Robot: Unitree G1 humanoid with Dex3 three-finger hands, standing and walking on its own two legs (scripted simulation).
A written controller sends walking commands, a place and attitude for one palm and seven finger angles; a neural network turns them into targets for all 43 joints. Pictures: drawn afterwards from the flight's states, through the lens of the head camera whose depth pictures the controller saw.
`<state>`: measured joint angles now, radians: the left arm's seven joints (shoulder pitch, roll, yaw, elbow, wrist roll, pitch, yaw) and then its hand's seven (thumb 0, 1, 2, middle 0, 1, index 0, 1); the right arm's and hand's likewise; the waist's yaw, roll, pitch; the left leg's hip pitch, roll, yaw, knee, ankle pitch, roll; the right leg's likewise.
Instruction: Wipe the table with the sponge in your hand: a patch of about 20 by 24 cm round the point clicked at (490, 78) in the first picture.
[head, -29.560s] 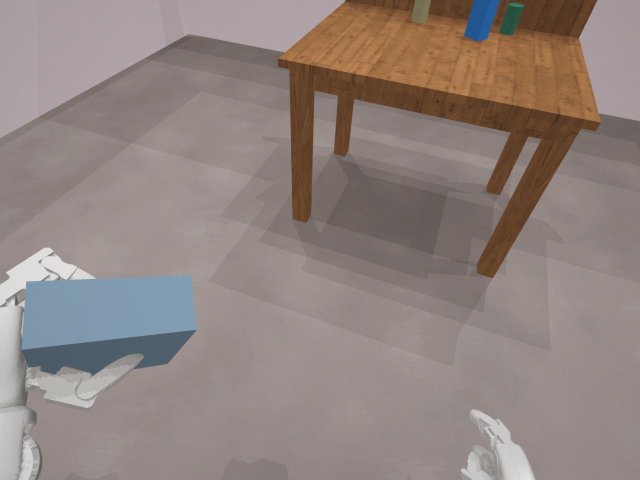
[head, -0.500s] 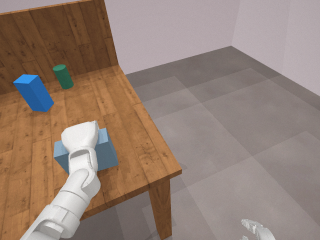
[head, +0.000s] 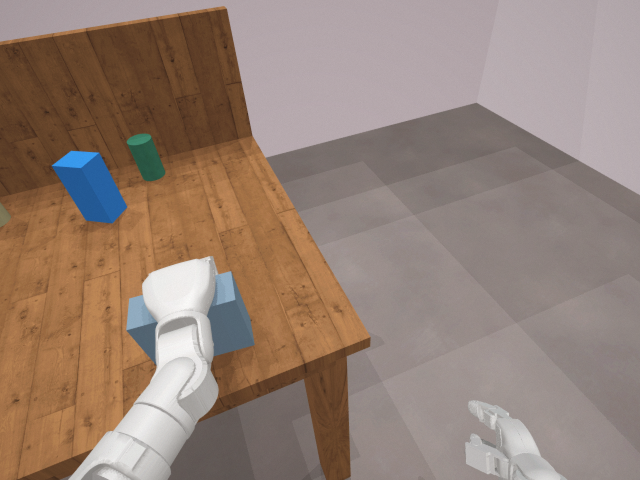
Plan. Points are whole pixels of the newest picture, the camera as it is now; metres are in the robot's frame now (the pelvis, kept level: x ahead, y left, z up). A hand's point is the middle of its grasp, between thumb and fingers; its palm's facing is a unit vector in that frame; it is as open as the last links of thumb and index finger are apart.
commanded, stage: slide back across to the middle lane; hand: left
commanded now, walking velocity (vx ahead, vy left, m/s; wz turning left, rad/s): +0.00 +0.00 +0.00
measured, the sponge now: (200, 331) +0.32 +0.22 +0.01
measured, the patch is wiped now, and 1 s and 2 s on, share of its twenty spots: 1.00 1.00 1.00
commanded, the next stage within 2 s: wipe forward along the middle lane in 0.64 s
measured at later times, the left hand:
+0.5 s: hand (174, 316) +0.30 +0.23 +0.06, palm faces +0.04 -0.11 -0.99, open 9.3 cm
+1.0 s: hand (145, 334) +0.28 +0.27 +0.05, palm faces -0.05 -0.08 -1.00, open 9.3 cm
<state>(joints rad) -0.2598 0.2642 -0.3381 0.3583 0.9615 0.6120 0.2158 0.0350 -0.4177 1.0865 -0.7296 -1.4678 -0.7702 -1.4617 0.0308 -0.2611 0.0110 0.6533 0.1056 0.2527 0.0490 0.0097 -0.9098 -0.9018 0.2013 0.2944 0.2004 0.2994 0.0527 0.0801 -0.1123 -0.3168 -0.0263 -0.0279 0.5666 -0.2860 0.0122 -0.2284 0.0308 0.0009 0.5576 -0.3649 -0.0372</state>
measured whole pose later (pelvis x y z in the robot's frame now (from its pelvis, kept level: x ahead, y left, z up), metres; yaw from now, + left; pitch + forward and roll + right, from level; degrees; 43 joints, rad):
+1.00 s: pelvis -0.01 -0.02 +0.00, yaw +0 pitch +1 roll +0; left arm -0.11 0.42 -0.12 0.26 0.94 0.41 0.08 -0.02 -0.46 1.10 -0.79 -1.42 -0.82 -1.41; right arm 0.06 -0.27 0.01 0.68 0.07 0.16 -0.03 0.01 -0.91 -0.90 0.20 0.29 0.20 0.30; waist 0.06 0.08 -0.06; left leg -0.27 0.00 -0.03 0.52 -0.26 0.00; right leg -0.19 0.05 0.00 0.51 -0.33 -0.06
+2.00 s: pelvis -0.04 -0.02 -0.02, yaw +0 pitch +11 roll -2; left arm -0.73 0.64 0.03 1.08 1.03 0.11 0.15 0.01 -0.53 1.16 -0.83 -1.38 -0.86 -1.39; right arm 0.26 -0.29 -0.01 0.72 0.08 0.17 -0.02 0.01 -0.91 -0.90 0.20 0.29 0.20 0.30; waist -0.06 0.06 -0.11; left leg -0.64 0.03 -0.08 0.72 -0.28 0.01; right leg -0.53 0.09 -0.05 0.67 -0.33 -0.07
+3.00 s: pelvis -0.01 +0.03 -0.01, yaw -1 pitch +12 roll -3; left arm -0.71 0.68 0.10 1.04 1.05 0.07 0.16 0.00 -0.50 1.15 -0.80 -1.42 -0.82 -1.44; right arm 0.27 -0.27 -0.01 0.71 0.07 0.20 0.00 0.01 -0.91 -0.90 0.21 0.29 0.20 0.30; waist -0.06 0.04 -0.11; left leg -0.60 -0.01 -0.03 0.69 -0.30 0.05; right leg -0.47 0.05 0.00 0.58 -0.33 0.00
